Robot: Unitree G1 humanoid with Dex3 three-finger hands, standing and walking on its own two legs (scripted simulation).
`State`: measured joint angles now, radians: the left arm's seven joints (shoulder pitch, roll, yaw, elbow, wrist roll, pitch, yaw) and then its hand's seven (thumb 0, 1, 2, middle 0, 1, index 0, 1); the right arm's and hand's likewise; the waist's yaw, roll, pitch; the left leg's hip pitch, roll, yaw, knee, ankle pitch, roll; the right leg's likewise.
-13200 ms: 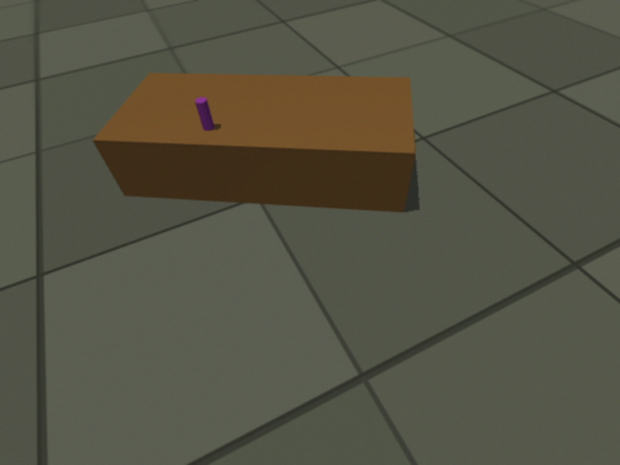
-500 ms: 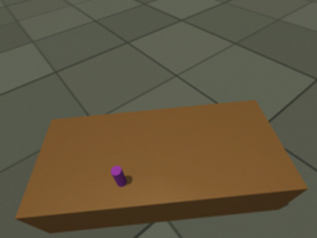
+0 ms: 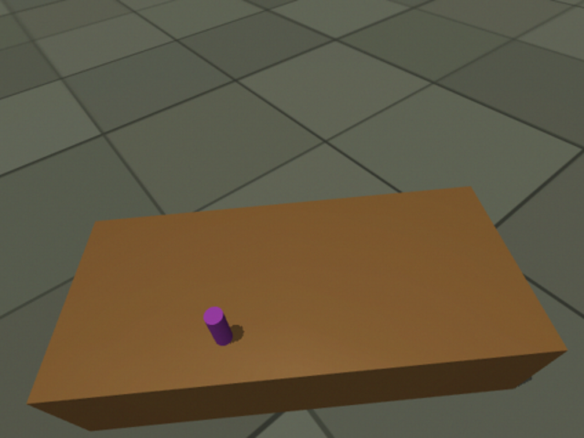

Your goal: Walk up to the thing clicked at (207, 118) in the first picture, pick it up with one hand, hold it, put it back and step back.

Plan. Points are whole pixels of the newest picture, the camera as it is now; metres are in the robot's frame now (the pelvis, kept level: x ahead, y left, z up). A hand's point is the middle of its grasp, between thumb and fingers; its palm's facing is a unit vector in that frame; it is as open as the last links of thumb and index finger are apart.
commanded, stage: stand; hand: left
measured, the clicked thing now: (218, 326) +0.46 +0.24 -0.39
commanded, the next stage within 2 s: go down in 0.74 s
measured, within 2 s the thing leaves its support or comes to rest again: neither
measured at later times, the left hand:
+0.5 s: hand out of the picture +0.06 +0.25 -0.16, palm faces -0.05 -0.94 -0.35, open 7.4 cm
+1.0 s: hand out of the picture +0.13 +0.25 -0.16, palm faces +0.04 -0.94 -0.33, open 9.0 cm
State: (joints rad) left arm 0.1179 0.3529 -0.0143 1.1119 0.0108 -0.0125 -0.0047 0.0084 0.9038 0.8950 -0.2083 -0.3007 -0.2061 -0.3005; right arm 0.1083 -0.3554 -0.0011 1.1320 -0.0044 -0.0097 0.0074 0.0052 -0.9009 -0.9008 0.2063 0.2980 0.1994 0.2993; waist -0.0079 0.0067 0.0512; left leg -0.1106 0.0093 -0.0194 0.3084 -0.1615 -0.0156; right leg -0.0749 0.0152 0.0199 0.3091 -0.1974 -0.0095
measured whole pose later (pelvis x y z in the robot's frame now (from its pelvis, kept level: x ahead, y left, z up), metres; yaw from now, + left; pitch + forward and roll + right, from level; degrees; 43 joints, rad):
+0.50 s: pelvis +0.00 +0.00 +0.00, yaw +0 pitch -2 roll +0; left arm 0.13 0.35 -0.01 1.12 0.01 -0.01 -0.01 0.01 0.90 0.90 -0.21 -0.30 -0.21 -0.30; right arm 0.12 -0.35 0.00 1.13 -0.01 -0.01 0.01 0.01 -0.90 -0.90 0.21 0.30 0.20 0.30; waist -0.01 0.00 0.06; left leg -0.12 0.01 -0.02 0.31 -0.16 -0.01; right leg -0.08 0.01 0.02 0.31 -0.20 -0.01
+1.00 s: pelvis -0.01 +0.00 -0.01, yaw +1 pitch +3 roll +0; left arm 0.00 0.32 0.09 1.03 0.02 -0.02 -0.01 0.01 0.71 0.70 -0.13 -0.18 -0.13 -0.17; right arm 0.18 -0.31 -0.01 0.90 0.04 -0.05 -0.03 0.01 -0.98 -0.92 0.20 0.30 0.20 0.30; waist -0.01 0.00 0.05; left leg -0.31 0.00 -0.03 0.47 -0.22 -0.01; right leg -0.27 0.01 0.00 0.48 -0.26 -0.01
